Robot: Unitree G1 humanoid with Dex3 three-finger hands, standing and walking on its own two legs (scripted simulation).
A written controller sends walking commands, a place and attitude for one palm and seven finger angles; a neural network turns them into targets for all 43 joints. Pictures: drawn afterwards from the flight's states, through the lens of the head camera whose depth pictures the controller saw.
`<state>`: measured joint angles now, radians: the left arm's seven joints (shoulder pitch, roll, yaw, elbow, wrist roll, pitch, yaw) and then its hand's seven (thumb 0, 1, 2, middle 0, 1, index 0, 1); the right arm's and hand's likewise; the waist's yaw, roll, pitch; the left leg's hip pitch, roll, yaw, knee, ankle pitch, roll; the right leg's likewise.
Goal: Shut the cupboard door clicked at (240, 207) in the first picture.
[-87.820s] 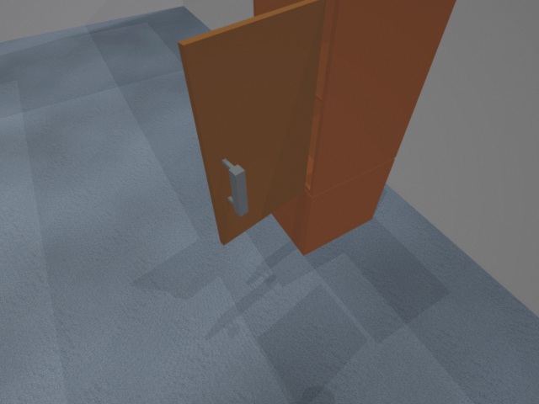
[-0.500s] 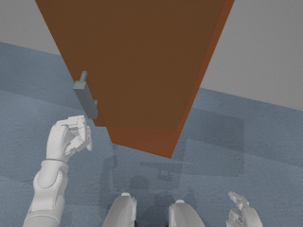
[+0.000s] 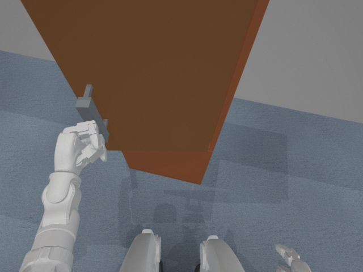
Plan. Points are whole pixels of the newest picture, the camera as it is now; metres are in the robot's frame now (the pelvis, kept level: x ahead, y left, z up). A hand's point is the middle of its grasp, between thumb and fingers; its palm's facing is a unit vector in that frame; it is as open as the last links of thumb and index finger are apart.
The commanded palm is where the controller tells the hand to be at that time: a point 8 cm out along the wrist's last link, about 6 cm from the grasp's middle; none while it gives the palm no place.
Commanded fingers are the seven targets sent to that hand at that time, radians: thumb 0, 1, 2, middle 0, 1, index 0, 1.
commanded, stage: bring the fist close to the handle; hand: left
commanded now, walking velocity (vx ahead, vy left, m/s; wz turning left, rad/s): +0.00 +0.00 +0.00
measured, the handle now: (96, 114) +0.46 +0.22 +0.02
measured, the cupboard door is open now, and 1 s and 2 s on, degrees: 13 0 0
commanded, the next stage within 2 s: push the door shut along its arc in 0.14 s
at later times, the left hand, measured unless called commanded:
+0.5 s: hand (102, 141) +0.38 +0.19 +0.03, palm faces -0.03 -1.00 -0.04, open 3.2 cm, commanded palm +0.38 +0.23 +0.03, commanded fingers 0.00 0.90 0.90 -1.30 -1.50 -1.30 -1.50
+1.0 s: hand (109, 117) +0.44 +0.18 +0.03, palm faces -0.16 -0.99 -0.04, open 3.2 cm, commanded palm +0.45 +0.21 +0.03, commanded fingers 0.00 0.90 0.90 -1.30 -1.50 -1.30 -1.50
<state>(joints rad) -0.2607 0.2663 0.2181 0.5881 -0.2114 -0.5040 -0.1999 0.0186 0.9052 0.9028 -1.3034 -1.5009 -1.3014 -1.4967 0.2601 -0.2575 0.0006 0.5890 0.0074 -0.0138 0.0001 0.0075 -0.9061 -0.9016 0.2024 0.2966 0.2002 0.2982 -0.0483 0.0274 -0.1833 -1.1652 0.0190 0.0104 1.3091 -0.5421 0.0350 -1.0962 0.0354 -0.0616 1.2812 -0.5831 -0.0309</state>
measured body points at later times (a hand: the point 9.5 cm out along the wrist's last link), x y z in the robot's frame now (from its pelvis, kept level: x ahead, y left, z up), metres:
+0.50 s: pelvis -0.01 +0.00 +0.00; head +0.10 +0.02 +0.43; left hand +0.38 +0.24 +0.03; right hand +0.13 -0.25 -0.11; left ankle +0.04 +0.10 -0.62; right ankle +0.01 -0.11 -0.62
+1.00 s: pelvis -0.01 +0.01 -0.02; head +0.12 +0.03 +0.41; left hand +0.45 +0.24 +0.03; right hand +0.05 -0.27 -0.13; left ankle +0.04 +0.10 -0.62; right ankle +0.01 -0.11 -0.62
